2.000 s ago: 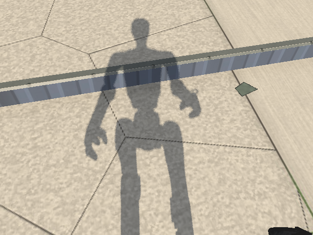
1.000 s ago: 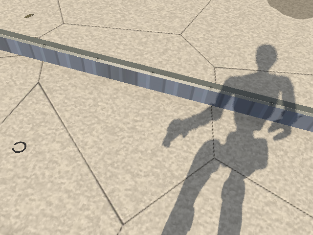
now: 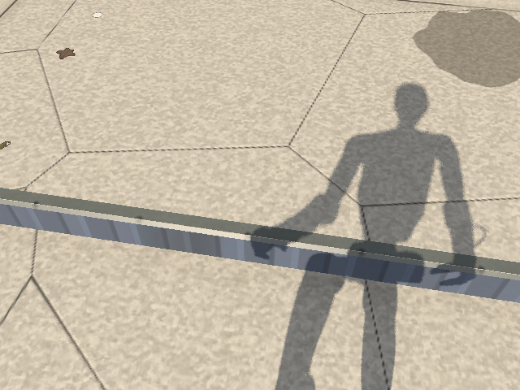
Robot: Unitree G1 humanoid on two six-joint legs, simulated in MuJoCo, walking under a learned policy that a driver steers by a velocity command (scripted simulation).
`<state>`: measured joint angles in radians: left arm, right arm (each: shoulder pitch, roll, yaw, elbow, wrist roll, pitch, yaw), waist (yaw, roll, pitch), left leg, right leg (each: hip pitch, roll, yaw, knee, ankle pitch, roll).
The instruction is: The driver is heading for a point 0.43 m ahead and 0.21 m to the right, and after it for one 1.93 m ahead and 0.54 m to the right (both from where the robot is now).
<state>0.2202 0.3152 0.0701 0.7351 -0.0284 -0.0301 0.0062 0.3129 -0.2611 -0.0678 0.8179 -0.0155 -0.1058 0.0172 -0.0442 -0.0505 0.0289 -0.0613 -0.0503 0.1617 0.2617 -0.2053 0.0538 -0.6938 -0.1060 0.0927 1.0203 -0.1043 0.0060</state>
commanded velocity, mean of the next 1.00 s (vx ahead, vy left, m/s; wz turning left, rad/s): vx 0.22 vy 0.00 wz -0.49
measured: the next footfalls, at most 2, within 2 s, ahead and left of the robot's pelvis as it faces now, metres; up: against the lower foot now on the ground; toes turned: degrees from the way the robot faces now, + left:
right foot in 0.24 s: +0.31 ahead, -0.13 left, +0.00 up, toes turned -12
left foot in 0.80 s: +0.46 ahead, +0.02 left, +0.00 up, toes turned -32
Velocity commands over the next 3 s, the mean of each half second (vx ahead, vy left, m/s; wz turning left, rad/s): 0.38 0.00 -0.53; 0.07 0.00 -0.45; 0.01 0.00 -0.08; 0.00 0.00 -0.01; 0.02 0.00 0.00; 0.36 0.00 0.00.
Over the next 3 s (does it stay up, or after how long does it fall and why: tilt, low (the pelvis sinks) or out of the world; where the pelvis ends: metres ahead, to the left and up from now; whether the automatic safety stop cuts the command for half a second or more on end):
stays up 0.50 -0.15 -0.01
